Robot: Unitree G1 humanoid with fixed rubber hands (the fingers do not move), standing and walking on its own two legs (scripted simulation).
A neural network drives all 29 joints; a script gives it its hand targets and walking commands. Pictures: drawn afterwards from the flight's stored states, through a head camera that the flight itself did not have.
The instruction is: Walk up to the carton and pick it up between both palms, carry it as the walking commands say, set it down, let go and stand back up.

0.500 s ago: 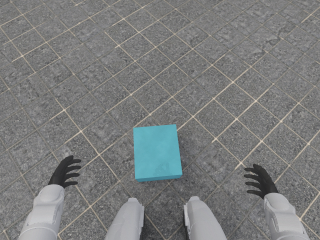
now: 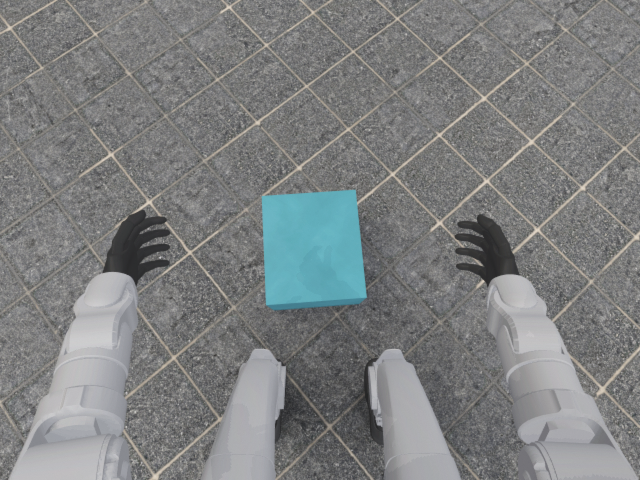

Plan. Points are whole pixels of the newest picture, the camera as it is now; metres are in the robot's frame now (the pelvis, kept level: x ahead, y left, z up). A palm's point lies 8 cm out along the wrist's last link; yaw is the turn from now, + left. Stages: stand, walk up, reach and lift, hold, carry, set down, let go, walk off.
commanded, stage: reach and lift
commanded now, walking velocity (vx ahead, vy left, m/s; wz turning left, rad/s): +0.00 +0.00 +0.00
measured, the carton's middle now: (312, 252) +0.47 +0.03 -0.59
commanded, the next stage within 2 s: none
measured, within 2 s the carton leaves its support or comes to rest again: neither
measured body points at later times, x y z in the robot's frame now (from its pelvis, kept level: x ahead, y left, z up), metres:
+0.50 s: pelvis +0.00 +0.01 -0.03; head +0.28 +0.02 +0.32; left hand +0.46 +0.23 -0.15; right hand +0.48 -0.18 -0.15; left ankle +0.06 +0.14 -0.64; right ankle +0.06 -0.15 -0.64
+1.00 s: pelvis -0.03 +0.00 -0.14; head +0.29 +0.00 +0.18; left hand +0.46 +0.23 -0.28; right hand +0.48 -0.18 -0.28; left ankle +0.06 +0.14 -0.64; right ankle +0.06 -0.15 -0.64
